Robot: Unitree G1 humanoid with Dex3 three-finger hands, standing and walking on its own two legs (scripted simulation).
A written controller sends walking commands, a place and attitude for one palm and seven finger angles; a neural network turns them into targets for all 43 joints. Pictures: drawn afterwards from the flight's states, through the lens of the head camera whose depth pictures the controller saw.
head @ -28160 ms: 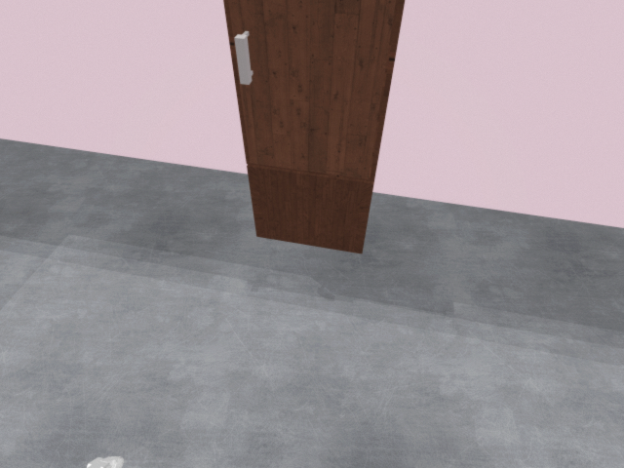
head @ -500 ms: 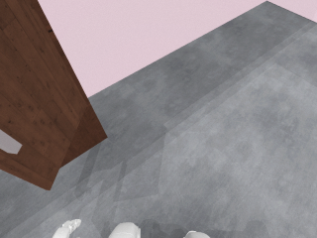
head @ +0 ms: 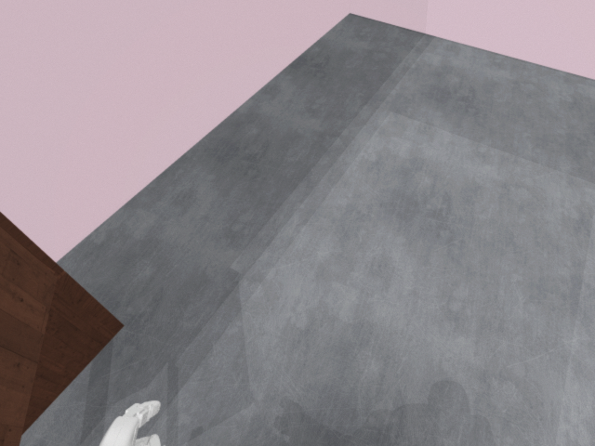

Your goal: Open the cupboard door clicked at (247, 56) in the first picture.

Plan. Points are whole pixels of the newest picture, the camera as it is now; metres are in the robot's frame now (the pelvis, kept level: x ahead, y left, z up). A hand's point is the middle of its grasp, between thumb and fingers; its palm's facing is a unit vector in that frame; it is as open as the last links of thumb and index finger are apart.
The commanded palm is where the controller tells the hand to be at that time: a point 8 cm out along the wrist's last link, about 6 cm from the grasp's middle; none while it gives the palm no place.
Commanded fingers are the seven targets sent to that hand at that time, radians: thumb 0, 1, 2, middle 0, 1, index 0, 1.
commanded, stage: walk to a spot facing it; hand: left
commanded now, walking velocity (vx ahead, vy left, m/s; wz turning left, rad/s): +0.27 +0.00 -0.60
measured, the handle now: out of the picture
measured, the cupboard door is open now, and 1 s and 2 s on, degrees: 43 43 43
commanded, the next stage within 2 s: turn to face it in 1.40 s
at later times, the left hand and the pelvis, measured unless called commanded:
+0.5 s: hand (190, 391) +0.22 +0.19 -0.16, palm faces -0.27 -0.95 -0.15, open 7.4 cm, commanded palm none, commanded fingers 0.00 0.90 0.90 -0.20 -0.30 -0.20 -0.30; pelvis +0.11 +0.01 +0.02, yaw -18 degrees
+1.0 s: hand (314, 256) +0.47 -0.01 -0.15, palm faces -0.51 -0.84 -0.21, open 7.1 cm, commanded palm none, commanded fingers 0.00 0.90 0.90 -0.20 -0.30 -0.20 -0.30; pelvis +0.29 -0.13 +0.02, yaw -31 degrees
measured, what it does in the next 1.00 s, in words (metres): walks ahead, turning right: left foot, then right foot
